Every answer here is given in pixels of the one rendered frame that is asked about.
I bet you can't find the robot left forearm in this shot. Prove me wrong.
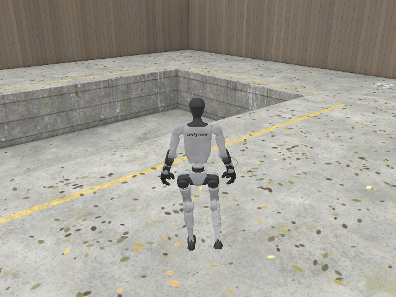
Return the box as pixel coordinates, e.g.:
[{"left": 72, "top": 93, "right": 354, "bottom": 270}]
[{"left": 162, "top": 150, "right": 174, "bottom": 174}]

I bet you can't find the right robot upper arm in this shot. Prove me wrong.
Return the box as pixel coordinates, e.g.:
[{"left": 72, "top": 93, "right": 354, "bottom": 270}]
[{"left": 210, "top": 124, "right": 228, "bottom": 158}]

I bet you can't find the robot right forearm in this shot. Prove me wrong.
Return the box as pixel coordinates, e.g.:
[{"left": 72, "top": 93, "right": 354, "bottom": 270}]
[{"left": 222, "top": 149, "right": 235, "bottom": 173}]

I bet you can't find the left robot upper arm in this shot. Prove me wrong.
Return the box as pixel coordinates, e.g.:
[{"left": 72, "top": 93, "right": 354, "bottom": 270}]
[{"left": 168, "top": 124, "right": 184, "bottom": 159}]

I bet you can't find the humanoid robot torso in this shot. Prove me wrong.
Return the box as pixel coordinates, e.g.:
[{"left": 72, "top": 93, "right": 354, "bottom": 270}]
[{"left": 183, "top": 122, "right": 212, "bottom": 186}]

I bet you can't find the robot right foot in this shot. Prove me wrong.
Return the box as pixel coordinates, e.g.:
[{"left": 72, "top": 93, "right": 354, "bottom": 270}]
[{"left": 214, "top": 240, "right": 223, "bottom": 249}]

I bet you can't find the robot left hand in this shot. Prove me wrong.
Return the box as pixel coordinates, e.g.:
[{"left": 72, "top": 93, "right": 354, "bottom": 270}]
[{"left": 160, "top": 172, "right": 174, "bottom": 185}]

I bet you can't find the robot right hand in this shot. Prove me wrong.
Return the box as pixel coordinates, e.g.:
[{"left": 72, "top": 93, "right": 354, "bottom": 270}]
[{"left": 222, "top": 171, "right": 236, "bottom": 184}]

